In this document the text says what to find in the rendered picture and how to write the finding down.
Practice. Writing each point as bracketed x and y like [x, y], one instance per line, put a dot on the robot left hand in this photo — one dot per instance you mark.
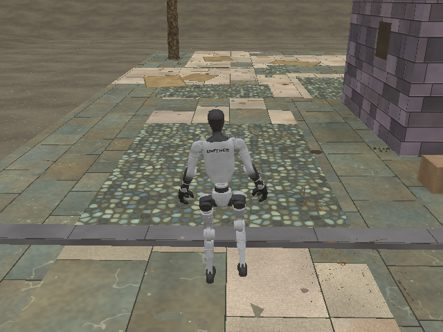
[186, 194]

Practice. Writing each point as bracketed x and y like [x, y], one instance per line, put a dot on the robot left upper arm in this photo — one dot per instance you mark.
[193, 158]

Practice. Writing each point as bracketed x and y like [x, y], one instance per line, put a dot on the robot left thigh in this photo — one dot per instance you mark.
[206, 208]

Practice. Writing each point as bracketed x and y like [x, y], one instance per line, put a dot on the robot right upper arm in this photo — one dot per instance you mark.
[244, 155]

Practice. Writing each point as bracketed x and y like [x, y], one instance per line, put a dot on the robot right hand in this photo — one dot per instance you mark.
[262, 191]

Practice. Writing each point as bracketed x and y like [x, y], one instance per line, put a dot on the left robot forearm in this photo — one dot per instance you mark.
[185, 182]

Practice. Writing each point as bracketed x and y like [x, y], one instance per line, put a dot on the right robot forearm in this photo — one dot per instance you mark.
[256, 179]

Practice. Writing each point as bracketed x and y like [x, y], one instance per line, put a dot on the robot left shin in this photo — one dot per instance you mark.
[209, 252]

